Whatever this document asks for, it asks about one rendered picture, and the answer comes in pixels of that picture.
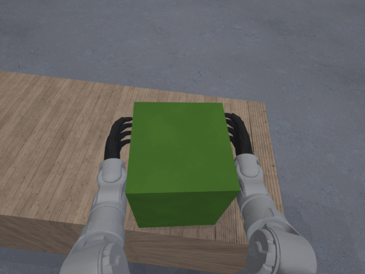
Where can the left robot upper arm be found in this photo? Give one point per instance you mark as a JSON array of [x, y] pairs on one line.
[[104, 258]]

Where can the right robot hand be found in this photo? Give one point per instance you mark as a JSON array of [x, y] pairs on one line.
[[240, 138]]

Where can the left robot hand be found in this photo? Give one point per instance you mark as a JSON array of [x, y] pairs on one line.
[[114, 143]]

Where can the right robot upper arm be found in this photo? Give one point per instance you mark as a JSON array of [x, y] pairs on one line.
[[271, 251]]

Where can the left robot forearm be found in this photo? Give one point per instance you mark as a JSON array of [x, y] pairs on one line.
[[108, 210]]

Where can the carton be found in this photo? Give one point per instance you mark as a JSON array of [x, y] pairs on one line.
[[181, 169]]

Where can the pedestal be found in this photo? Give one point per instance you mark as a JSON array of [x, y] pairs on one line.
[[53, 133]]

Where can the right robot forearm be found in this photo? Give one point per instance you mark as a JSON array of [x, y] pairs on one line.
[[255, 203]]

